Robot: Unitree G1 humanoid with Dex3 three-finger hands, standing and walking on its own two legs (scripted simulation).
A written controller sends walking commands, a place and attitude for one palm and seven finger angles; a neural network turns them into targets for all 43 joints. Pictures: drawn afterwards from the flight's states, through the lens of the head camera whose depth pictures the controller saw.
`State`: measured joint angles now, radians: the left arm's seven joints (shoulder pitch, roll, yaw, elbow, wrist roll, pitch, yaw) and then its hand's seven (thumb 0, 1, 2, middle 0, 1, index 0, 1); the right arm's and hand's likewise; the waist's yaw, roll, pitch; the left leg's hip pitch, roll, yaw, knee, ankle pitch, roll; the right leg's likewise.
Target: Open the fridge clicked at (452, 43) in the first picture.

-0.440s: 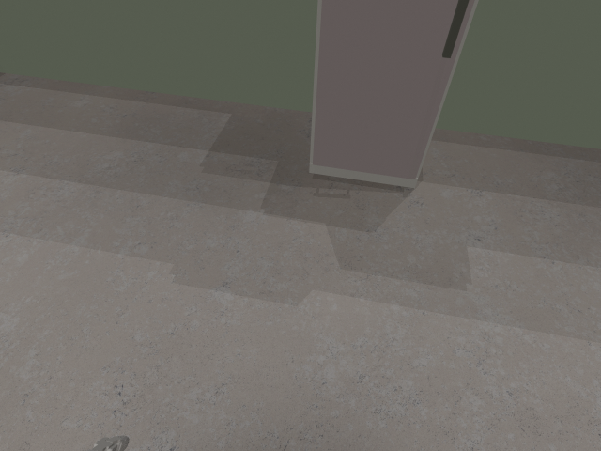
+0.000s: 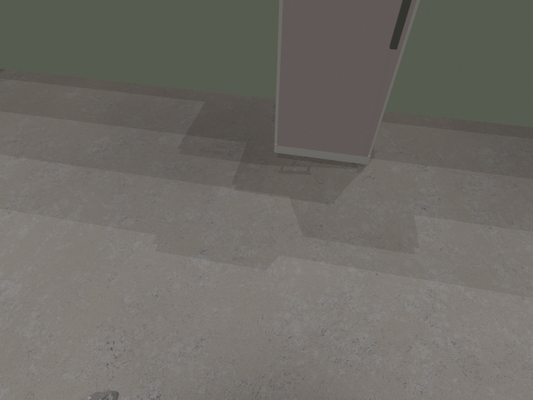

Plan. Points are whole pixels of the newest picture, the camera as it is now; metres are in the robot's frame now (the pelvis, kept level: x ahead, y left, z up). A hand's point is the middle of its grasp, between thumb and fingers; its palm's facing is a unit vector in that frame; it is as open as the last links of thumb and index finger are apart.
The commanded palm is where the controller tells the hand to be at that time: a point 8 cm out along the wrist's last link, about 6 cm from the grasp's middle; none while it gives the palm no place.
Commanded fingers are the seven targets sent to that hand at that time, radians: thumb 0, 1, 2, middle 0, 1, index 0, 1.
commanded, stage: stand and wait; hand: right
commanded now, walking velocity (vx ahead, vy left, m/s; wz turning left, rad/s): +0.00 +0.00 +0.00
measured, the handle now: out of the picture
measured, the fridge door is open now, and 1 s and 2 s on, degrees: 0 0 0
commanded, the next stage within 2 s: look at it before walking up in 0.38 s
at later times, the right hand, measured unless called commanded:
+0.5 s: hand out of the picture +0.07 -0.24 -0.15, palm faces -0.03 +0.94 -0.33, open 7.4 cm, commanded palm none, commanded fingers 0.00 -0.90 -0.90 0.20 0.30 0.20 0.30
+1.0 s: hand out of the picture +0.07 -0.25 -0.15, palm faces -0.03 +0.94 -0.33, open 7.4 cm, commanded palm none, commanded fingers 0.00 -0.90 -0.90 0.20 0.30 0.20 0.30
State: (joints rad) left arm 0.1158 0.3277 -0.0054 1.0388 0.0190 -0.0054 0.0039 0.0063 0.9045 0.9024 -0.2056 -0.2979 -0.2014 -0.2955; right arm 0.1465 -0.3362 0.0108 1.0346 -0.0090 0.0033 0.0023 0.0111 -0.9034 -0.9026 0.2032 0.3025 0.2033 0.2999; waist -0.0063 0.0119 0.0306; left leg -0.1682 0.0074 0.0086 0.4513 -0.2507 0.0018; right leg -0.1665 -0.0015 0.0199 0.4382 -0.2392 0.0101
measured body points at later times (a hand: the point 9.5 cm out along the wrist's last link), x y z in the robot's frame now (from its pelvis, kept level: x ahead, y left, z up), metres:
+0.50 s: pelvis -0.01 +0.00 +0.00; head +0.00 +0.00 +0.45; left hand +0.07 +0.29 -0.13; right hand +0.08 -0.29 -0.13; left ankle +0.00 +0.12 -0.74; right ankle +0.00 -0.13 -0.74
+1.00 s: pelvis +0.00 +0.00 +0.00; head +0.01 +0.00 +0.45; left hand +0.08 +0.29 -0.13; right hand +0.07 -0.30 -0.13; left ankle +0.00 +0.12 -0.74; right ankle +0.00 -0.13 -0.74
